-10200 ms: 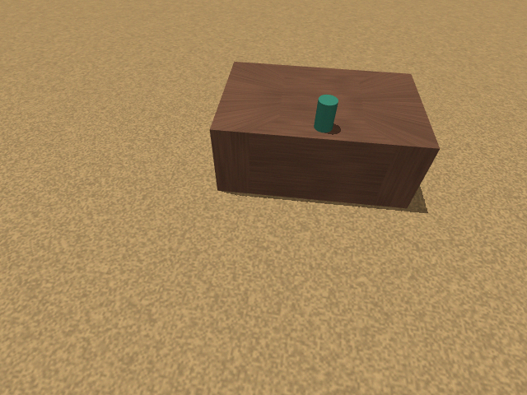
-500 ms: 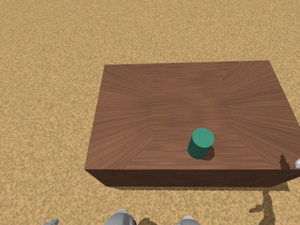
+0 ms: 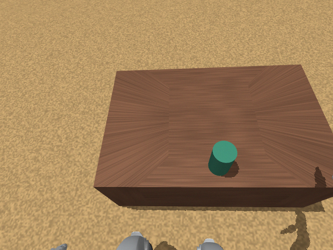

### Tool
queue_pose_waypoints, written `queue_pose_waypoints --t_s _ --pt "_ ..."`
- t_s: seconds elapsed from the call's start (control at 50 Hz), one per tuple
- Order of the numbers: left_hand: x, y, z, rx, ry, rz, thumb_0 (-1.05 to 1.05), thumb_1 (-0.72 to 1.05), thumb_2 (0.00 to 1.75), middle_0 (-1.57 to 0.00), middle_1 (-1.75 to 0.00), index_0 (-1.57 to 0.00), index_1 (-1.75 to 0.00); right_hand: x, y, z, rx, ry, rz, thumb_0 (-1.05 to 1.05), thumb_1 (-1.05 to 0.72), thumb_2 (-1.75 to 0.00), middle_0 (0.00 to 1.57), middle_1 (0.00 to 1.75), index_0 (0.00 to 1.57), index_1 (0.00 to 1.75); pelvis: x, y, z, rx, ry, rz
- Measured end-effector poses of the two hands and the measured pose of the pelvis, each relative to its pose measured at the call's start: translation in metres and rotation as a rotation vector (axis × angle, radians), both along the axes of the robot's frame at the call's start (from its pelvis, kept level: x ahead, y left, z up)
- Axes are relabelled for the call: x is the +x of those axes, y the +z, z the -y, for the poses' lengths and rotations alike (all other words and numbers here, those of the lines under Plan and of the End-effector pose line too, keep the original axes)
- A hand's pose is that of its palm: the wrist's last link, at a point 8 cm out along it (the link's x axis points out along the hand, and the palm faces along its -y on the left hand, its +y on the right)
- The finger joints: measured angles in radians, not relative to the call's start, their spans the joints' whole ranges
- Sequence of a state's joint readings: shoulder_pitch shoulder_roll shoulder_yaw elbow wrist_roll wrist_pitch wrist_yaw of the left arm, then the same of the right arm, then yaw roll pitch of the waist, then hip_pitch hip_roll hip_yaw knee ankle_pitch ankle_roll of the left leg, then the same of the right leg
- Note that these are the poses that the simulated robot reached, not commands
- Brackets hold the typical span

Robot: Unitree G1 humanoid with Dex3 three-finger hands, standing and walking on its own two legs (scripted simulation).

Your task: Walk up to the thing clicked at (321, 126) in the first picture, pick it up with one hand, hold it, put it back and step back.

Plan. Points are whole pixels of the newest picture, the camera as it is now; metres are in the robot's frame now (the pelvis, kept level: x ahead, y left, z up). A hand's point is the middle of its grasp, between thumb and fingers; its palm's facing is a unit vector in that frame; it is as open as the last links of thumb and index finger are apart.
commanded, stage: approach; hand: right
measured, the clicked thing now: (221, 159) +0.44 -0.17 -0.26
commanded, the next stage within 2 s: close in in 0.48 s
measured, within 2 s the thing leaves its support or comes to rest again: neither
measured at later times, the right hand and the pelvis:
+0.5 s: hand (272, 155) +0.42 -0.31 -0.17, palm faces +0.10 +0.99 +0.03, open 17.7 cm; pelvis -0.05 +0.01 -0.19, yaw +2 degrees
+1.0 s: hand (236, 158) +0.44 -0.21 -0.24, palm faces +0.10 +0.99 +0.00, open 17.2 cm; pelvis -0.09 +0.00 -0.27, yaw +2 degrees
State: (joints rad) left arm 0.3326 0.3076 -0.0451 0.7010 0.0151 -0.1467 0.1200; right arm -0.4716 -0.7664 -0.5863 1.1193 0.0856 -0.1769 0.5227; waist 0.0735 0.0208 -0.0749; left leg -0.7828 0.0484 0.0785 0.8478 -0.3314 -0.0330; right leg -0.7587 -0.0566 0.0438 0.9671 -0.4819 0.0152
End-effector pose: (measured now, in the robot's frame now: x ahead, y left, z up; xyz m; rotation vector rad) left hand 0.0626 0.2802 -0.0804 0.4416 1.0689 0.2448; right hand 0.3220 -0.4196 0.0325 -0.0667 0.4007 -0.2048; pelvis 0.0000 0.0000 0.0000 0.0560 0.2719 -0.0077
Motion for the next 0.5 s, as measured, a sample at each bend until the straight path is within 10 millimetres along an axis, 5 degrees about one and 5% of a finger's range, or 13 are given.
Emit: queue_pose_waypoints --t_s 0.1,0.2,0.38,0.5 --pt "-0.004 -0.009 -0.001 0.002 -0.016 -0.014 0.0 0.89 0.9 -0.2 -0.3 -0.2 -0.31 0.005 -0.012 -0.001 0.007 0.002 0.044 -0.01 0.6 -0.08 0.02 0.06 0.04 0.06 -0.004 -0.01 0.001 -0.002 0.003 -0.039" --pt "-0.003 -0.038 -0.003 0.002 -0.051 -0.024 0.0 0.89 0.9 -0.2 -0.3 -0.2 -0.31 0.016 -0.045 -0.012 0.013 0.027 0.165 -0.01 0.6 -0.09 0.01 0.06 0.03 0.06 -0.011 -0.041 0.0 -0.004 0.012 -0.119" --pt "0.007 -0.13 0.002 -0.003 -0.111 0.0 0.0 0.89 0.9 -0.19 -0.29 -0.19 -0.3 0.046 -0.14 -0.046 0.047 0.079 0.403 -0.01 0.61 -0.06 0.02 0.06 0.04 0.06 -0.034 -0.131 -0.004 0.005 0.025 -0.263" --pt "-0.004 -0.198 0.008 -0.026 -0.125 -0.036 0.0 0.9 0.89 -0.19 -0.29 -0.19 -0.3 0.068 -0.201 -0.062 0.067 0.097 0.438 -0.01 0.59 -0.05 0.04 0.05 0.05 0.05 -0.05 -0.189 -0.005 0.016 0.027 -0.316"
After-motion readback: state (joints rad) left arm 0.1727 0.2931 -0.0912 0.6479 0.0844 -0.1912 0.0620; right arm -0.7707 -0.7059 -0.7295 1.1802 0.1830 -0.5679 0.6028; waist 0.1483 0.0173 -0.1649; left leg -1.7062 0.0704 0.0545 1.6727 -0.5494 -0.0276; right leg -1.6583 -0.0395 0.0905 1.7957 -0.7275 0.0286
